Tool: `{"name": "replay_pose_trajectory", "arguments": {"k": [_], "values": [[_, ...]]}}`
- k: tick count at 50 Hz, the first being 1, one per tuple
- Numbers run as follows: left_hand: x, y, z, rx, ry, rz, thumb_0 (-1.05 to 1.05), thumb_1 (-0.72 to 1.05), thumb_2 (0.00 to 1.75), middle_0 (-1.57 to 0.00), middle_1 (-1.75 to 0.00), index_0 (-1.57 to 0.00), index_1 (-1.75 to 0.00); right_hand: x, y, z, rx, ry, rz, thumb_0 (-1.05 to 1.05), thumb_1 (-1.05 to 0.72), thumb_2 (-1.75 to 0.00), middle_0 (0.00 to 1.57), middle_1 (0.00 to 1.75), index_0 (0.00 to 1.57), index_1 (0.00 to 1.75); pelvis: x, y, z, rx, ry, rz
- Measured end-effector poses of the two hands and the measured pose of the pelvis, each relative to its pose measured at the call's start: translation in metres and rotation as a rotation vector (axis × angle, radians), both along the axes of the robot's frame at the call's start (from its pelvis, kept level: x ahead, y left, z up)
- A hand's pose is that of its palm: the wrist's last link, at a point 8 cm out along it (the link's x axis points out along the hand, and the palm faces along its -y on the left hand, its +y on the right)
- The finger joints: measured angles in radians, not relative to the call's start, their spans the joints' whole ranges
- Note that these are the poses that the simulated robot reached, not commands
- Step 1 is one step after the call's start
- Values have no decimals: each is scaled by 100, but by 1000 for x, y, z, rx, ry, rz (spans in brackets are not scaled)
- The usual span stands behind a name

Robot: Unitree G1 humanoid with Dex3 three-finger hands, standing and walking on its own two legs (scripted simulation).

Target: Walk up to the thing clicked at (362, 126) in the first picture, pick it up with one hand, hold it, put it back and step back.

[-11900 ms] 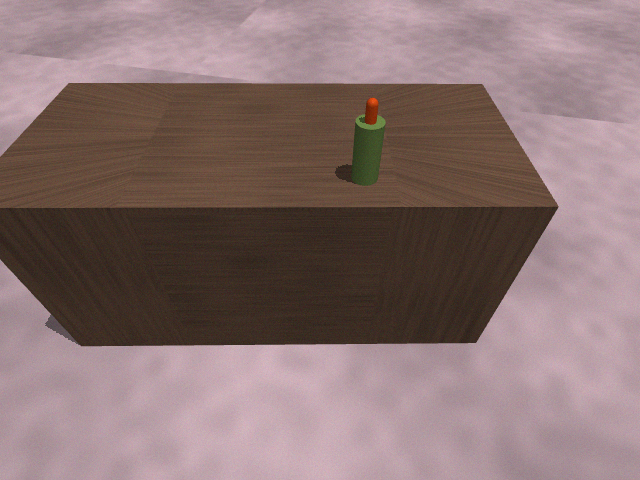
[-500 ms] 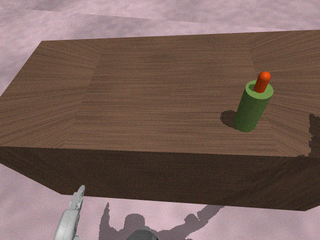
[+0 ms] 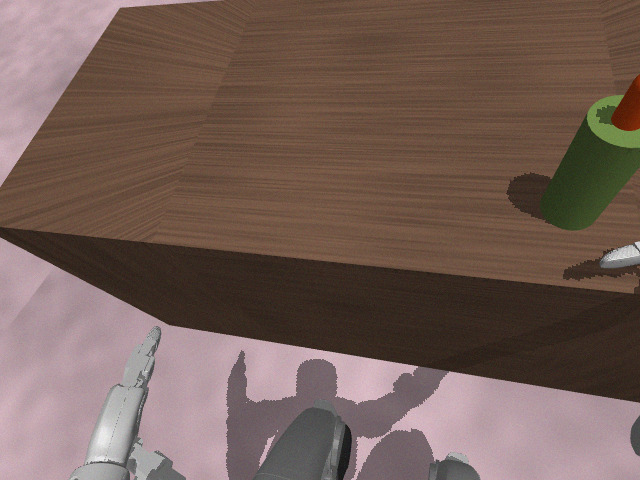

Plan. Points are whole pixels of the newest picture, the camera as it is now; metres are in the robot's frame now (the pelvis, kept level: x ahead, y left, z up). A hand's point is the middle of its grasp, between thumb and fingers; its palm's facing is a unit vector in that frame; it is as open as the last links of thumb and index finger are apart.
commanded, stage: close in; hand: right
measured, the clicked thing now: (603, 155) +0.51 -0.19 +0.07
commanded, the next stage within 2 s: rest palm in 0.40 s
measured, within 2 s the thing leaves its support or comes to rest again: leaves its support in 1.58 s
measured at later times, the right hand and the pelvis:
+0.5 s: hand (599, 191) +0.48 -0.20 +0.04, palm faces +0.11 +0.99 +0.04, open 17.6 cm; pelvis -0.01 +0.00 +0.00, yaw +0 degrees
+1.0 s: hand (588, 163) +0.52 -0.19 +0.04, palm faces +0.13 +0.99 +0.01, open 16.2 cm; pelvis -0.01 +0.01 -0.01, yaw +0 degrees
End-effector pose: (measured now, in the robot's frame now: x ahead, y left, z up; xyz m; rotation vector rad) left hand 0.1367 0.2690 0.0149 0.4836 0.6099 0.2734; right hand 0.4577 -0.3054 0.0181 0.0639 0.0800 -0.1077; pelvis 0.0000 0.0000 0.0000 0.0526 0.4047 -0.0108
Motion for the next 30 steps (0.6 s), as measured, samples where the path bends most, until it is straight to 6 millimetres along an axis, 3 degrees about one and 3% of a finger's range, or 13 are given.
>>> {"name": "replay_pose_trajectory", "arguments": {"k": [5,12,23,30], "values": [[5,-8,-2,-32,-24,-5,-1,-55,5,-6,-5,-6,-6,4,16,10,-19,-36,4,-2,58,-4,4,4,4,5,3,0,-2,4,1,3],[8,-22,-8,-120,-59,-20,-1,-54,5,-6,-5,-7,-6,-1,23,26,-50,-23,-7,-2,59,-5,4,5,4,5,2,-1,-1,2,-19,-4],[-2,-4,-3,-74,-41,-17,-1,-53,4,-6,-5,-7,-6,-3,49,19,-25,-26,4,-2,58,-4,4,5,4,5,-6,3,-4,-12,-25,-3],[-6,-3,-1,-75,-44,-13,-1,-54,5,-6,-5,-6,-6,3,62,21,-42,-27,-3,-2,56,-3,5,4,5,4,-8,7,-4,-13,-25,-2]]}}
